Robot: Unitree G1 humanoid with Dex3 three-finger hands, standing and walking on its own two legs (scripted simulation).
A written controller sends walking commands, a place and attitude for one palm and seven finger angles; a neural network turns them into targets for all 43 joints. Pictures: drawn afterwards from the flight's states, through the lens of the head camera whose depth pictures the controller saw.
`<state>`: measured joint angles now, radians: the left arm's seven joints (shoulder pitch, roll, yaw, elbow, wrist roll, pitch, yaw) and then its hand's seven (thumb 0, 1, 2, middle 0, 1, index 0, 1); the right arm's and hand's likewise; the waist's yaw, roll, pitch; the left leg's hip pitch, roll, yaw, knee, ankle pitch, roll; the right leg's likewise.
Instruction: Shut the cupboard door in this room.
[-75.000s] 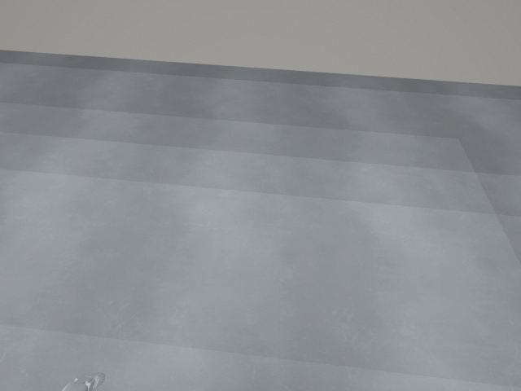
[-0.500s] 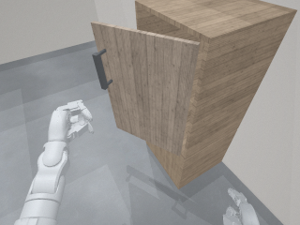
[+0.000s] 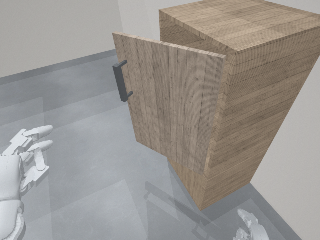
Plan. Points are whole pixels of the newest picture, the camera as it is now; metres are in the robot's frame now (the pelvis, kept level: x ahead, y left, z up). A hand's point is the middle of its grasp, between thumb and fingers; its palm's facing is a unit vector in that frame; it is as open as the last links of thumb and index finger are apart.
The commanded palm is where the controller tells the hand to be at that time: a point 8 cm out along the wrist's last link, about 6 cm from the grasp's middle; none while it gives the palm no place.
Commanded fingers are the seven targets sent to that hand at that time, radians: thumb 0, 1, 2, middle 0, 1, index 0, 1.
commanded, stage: draw the hand back to the body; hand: left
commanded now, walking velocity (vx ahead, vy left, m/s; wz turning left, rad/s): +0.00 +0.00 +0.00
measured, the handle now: (124, 81) +0.64 +0.22 +0.07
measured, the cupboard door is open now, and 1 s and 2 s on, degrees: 30 30 30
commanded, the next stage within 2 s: step back with the hand held close in 0.42 s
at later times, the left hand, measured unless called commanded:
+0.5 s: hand (39, 174) +0.19 +0.26 +0.16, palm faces +0.44 -0.80 -0.41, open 7.4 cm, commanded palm +0.14 +0.30 +0.17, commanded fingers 0.00 0.90 0.90 -0.20 -0.30 -0.20 -0.30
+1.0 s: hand (19, 184) +0.16 +0.29 +0.15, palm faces +0.36 -0.78 -0.51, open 7.4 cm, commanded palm +0.10 +0.32 +0.17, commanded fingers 0.00 0.90 0.90 -0.20 -0.30 -0.20 -0.30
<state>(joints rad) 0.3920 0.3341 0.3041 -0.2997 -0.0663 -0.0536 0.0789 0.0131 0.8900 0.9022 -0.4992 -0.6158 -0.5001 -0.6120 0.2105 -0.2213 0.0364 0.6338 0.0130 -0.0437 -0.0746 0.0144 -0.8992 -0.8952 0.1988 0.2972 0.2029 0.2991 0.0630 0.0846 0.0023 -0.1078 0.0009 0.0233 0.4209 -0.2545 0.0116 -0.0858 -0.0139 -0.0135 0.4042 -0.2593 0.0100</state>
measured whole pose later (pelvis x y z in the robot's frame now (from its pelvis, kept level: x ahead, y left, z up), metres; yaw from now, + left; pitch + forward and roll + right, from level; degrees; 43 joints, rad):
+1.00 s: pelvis -0.05 +0.03 -0.01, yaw -2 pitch +0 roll -1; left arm 0.54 0.44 0.41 -0.43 -0.05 -0.16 0.12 0.01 0.89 0.90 -0.22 -0.30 -0.22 -0.30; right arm 0.19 -0.24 -0.01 0.54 0.03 0.04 -0.10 0.01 -0.90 -0.90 0.20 0.30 0.20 0.30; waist 0.00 0.03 -0.01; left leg -0.30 -0.01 0.06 0.51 -0.23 0.05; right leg -0.28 -0.03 0.03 0.48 -0.21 0.05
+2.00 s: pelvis -0.22 +0.04 -0.02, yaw +7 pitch +0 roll -7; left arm 0.46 0.46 0.47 -0.48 -0.04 -0.26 0.15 0.01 0.88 0.90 -0.22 -0.30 -0.22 -0.30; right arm 0.19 -0.17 -0.02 0.62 0.00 -0.11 -0.07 0.01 -0.90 -0.90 0.20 0.30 0.20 0.30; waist -0.02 0.04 -0.01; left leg -0.53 0.11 0.07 0.55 -0.03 0.08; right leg -0.37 0.10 0.00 0.87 -0.45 0.01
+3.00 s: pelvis -0.46 +0.11 -0.02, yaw -5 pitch -1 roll -1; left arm 0.54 0.46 0.45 -0.48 -0.01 -0.20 0.17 0.01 0.88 0.90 -0.22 -0.30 -0.22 -0.30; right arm 0.31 -0.17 0.02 0.69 -0.01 -0.05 -0.06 0.01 -0.90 -0.89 0.20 0.30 0.21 0.30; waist -0.01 0.02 -0.01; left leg -0.42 0.10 0.01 0.91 -0.47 0.00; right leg -0.31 0.01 -0.12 0.63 -0.29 -0.07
